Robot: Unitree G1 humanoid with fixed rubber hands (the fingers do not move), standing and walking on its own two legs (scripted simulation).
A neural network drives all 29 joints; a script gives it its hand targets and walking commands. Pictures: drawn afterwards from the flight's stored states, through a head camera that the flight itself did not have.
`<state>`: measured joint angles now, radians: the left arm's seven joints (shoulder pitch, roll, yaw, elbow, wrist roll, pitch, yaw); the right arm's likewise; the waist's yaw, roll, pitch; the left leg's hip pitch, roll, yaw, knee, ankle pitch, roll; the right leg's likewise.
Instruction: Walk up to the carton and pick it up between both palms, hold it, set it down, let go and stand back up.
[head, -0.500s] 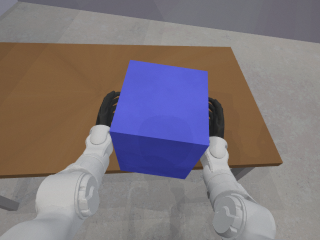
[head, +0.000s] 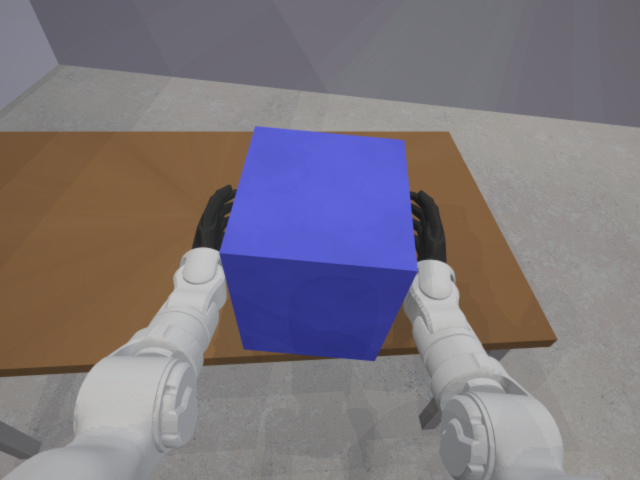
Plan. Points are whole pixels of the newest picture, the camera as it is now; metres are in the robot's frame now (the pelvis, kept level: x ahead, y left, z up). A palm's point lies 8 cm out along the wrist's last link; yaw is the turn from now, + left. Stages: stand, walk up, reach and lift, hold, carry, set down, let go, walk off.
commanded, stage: reach and lift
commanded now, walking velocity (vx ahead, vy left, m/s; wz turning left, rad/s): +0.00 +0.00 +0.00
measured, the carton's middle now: (318, 251) +0.43 +0.01 +0.05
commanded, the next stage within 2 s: hold in 1.94 s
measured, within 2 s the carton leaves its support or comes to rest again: neither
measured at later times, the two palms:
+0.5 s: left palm (202, 211) +0.39 +0.15 +0.15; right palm (449, 219) +0.40 -0.15 +0.15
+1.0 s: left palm (189, 218) +0.36 +0.15 +0.18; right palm (460, 217) +0.37 -0.14 +0.18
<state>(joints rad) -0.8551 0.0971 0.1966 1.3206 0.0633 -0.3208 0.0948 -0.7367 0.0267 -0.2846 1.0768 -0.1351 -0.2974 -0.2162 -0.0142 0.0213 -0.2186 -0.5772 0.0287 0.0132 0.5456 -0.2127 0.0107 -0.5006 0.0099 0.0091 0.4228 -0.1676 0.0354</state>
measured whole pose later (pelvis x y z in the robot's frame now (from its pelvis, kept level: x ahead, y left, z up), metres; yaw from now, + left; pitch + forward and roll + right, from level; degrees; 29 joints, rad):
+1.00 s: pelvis -0.02 -0.02 +0.01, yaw +1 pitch -4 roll -1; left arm -0.71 0.06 0.20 0.63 0.15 0.44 0.08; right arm -0.79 -0.02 -0.12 0.88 0.03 0.19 -0.21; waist -0.03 -0.02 -0.08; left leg -0.18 0.03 0.01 0.41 -0.16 0.00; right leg -0.12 0.01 0.00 0.33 -0.14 0.02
